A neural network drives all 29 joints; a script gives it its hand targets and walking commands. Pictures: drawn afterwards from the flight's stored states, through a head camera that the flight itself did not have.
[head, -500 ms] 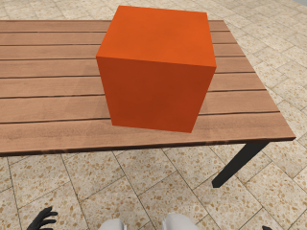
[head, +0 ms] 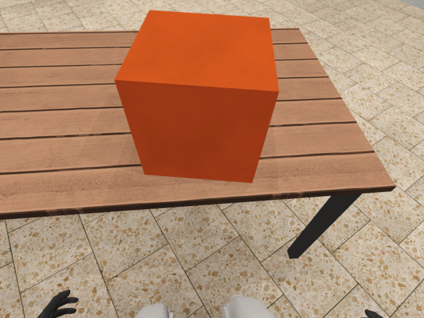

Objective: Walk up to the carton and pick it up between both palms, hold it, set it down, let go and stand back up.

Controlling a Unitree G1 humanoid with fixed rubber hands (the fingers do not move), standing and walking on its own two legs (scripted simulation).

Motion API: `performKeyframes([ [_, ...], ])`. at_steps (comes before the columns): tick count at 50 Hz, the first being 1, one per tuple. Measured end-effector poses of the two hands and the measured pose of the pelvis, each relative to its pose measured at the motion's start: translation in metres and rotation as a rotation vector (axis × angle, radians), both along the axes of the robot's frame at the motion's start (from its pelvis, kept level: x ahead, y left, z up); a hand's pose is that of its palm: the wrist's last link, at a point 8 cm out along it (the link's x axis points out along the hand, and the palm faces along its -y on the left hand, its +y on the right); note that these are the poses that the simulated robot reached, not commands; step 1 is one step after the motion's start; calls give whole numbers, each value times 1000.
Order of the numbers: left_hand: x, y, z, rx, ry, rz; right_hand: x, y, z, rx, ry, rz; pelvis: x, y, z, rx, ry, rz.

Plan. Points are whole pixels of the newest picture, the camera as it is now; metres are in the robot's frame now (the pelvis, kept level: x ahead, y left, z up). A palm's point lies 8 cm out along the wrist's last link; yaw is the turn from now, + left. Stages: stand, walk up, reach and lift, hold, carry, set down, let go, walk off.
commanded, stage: walk up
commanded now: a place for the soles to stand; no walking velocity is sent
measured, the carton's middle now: (203, 100) +0.55 +0.02 +0.08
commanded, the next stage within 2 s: reach and lift in 0.04 s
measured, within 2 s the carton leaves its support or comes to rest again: neither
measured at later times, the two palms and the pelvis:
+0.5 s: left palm (34, 317) +0.14 +0.32 -0.08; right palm (348, 305) +0.16 -0.25 -0.07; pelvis -0.03 +0.02 +0.00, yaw +3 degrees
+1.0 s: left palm (28, 314) +0.14 +0.31 -0.04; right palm (352, 315) +0.14 -0.24 -0.04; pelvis -0.03 +0.03 +0.00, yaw +1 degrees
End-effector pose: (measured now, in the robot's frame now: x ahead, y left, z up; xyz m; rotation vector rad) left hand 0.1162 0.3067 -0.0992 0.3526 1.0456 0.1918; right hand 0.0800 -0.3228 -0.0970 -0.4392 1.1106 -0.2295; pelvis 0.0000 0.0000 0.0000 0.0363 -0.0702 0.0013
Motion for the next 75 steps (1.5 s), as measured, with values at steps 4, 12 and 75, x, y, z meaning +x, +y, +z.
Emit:
performKeyframes([
  [4, -9, 3, 2, 4, 40, 24, 3, 2, 1, 0, 4, 27, -2, 1, 2, 4, 18, 7],
  [12, 34, 3, 4, -19, 72, 57, 48, 46, 10, 52, -164, 101, -22, 11, -2, -13, 121, 35],
  [75, 43, 18, 144, -92, -582, -28, 90, 147, 149, 367, -808, 33, -52, 45, 18, -21, -184, 60],
])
